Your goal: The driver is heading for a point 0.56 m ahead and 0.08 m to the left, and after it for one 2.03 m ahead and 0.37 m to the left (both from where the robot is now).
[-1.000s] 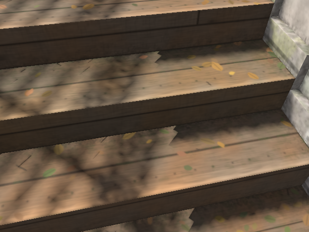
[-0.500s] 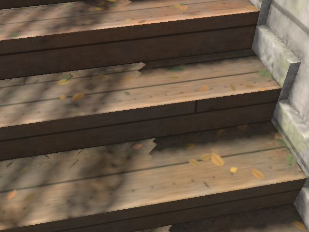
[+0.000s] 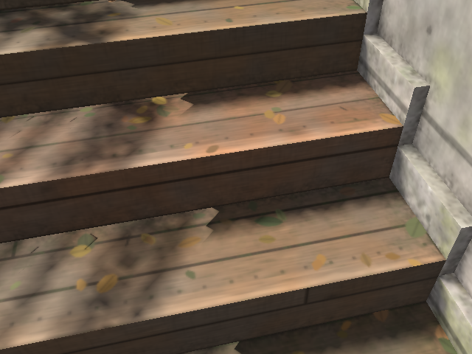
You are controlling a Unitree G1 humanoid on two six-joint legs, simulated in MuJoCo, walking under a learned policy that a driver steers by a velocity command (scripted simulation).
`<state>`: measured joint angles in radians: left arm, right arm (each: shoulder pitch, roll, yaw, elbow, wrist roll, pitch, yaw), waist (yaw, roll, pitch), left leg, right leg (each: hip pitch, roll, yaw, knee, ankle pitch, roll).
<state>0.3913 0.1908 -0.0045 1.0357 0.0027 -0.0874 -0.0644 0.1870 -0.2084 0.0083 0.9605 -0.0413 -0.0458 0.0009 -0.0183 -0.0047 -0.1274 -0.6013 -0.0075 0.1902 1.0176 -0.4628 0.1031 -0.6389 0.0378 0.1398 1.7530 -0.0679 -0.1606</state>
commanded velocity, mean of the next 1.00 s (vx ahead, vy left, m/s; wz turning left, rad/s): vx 0.50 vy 0.00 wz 0.22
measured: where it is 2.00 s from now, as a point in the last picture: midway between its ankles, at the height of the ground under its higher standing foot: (158, 144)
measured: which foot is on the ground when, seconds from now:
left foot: down 0.00-0.42, up 0.44-0.96, down 0.98-1.00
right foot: up 0.00-0.36, down 0.38-0.98, up 1.00-1.00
